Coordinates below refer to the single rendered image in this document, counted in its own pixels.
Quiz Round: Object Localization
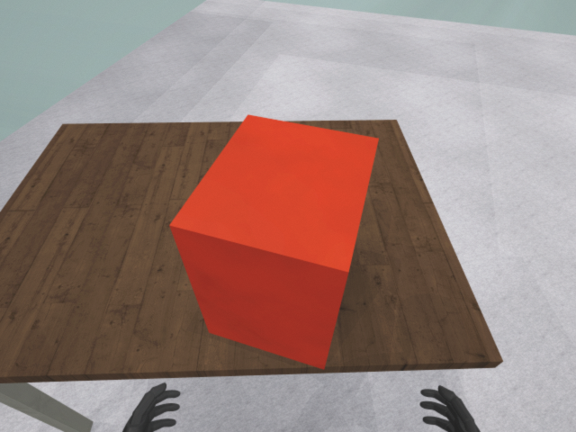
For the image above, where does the table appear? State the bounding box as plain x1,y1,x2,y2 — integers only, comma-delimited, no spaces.
0,120,503,432

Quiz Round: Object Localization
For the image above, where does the carton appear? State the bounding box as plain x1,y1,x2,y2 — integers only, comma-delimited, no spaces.
169,115,379,370

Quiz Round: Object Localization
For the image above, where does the robot right hand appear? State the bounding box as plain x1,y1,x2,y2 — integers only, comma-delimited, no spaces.
420,385,481,432

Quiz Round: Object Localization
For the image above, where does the robot left hand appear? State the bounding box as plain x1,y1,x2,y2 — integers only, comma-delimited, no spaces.
122,382,180,432

